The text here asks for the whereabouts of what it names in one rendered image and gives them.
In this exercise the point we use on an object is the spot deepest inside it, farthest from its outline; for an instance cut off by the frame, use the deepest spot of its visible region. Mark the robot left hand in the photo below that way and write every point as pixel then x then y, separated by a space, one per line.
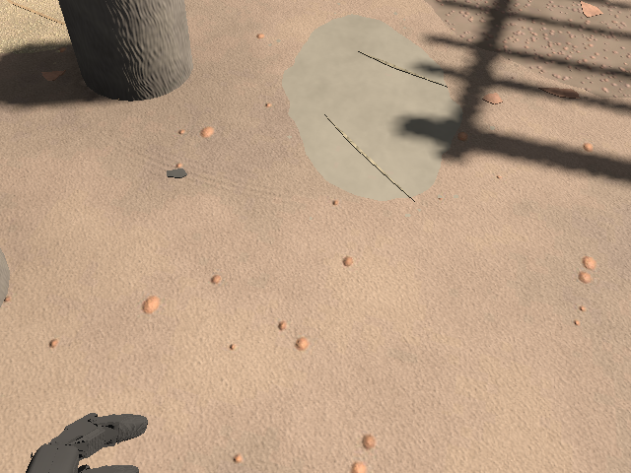
pixel 82 439

